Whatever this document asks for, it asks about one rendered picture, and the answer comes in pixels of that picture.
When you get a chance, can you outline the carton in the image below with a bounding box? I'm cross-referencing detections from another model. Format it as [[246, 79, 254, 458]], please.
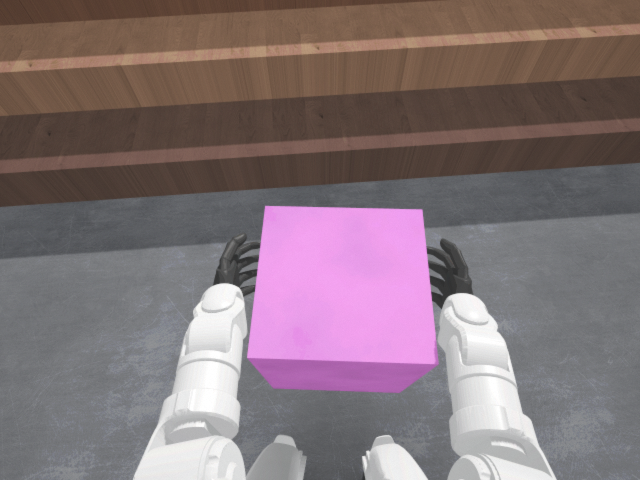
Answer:
[[247, 206, 439, 393]]

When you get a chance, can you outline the right robot upper arm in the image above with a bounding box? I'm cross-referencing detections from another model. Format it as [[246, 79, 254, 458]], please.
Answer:
[[447, 453, 554, 480]]

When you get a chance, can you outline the robot right thigh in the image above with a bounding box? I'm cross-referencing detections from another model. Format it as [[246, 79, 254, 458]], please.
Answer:
[[362, 443, 428, 480]]

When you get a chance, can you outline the robot right forearm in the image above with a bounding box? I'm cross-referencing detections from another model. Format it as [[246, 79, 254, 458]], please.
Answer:
[[437, 293, 557, 480]]

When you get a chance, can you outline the left robot upper arm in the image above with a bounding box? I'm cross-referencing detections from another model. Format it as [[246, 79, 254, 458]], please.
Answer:
[[134, 435, 246, 480]]

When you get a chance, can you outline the robot left forearm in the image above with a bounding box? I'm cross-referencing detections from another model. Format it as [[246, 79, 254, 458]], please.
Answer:
[[133, 283, 248, 480]]

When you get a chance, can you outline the robot right shin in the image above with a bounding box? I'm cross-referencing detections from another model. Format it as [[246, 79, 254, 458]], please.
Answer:
[[371, 435, 395, 449]]

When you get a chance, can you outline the robot left hand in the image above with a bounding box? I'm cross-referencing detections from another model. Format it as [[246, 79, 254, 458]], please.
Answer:
[[213, 232, 261, 297]]

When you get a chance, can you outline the robot right hand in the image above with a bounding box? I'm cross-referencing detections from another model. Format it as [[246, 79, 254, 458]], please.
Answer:
[[426, 238, 473, 309]]

